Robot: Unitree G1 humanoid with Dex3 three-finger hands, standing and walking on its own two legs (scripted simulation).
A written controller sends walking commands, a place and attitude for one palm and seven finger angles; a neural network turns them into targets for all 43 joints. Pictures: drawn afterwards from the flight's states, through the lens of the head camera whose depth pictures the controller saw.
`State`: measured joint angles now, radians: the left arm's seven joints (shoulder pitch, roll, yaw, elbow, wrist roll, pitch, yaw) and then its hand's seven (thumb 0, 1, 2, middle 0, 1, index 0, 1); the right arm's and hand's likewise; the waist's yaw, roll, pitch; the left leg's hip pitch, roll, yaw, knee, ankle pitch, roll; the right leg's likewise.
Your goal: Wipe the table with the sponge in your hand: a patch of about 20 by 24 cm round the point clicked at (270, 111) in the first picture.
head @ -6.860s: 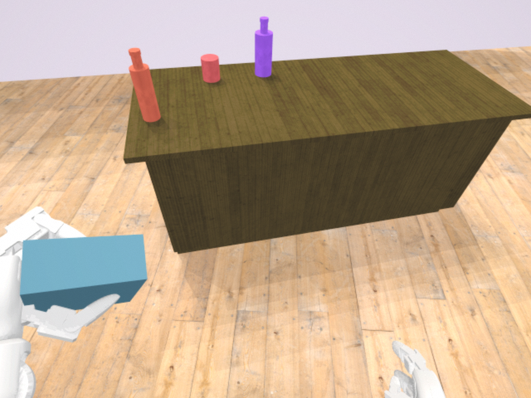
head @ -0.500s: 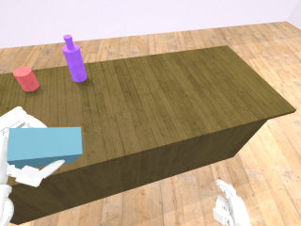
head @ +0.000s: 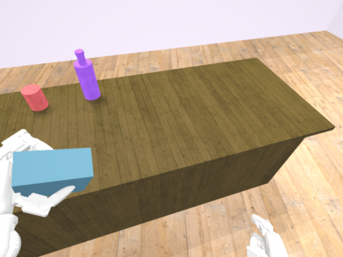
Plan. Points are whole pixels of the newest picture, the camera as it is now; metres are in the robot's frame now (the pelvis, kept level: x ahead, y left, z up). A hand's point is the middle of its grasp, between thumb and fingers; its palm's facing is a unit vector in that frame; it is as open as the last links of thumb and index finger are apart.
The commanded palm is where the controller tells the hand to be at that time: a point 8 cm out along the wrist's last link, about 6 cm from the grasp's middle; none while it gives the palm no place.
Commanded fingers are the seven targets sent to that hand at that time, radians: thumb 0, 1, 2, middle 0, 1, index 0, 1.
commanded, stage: look again from close up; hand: left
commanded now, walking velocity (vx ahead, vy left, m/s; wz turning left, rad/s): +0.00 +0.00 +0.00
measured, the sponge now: (64, 173) +0.22 +0.22 +0.14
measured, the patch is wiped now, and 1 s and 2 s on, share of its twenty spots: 0.00 0.00 0.00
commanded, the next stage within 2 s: shuffle to correct the standing spot in 0.04 s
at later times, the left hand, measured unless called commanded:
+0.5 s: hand (41, 166) +0.23 +0.26 +0.15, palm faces +0.38 -0.84 -0.38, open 9.4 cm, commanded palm +0.17 +0.30 +0.17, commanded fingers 0.00 0.10 1.30 -1.20 -1.60 -1.20 -1.60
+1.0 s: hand (47, 150) +0.26 +0.27 +0.15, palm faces +0.36 -0.84 -0.41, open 9.4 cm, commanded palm +0.21 +0.30 +0.17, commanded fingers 0.00 0.10 1.30 -1.20 -1.60 -1.20 -1.60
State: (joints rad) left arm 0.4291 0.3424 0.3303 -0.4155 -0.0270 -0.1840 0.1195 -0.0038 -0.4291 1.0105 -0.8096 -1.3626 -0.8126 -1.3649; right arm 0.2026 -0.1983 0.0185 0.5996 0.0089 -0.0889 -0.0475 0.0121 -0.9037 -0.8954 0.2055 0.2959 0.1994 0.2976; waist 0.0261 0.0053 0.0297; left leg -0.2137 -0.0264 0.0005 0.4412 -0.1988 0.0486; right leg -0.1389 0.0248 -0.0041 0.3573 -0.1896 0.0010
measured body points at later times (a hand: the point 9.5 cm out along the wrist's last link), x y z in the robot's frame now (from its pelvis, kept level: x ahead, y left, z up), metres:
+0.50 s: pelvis +0.01 +0.02 -0.01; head +0.02 +0.03 +0.44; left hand +0.20 +0.31 +0.17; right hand +0.17 -0.22 -0.09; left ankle +0.03 +0.08 -0.74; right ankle +0.00 -0.12 -0.74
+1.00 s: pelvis +0.04 +0.03 -0.02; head +0.05 +0.04 +0.43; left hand +0.24 +0.31 +0.17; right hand +0.21 -0.21 -0.10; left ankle +0.02 +0.08 -0.74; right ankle +0.01 -0.10 -0.72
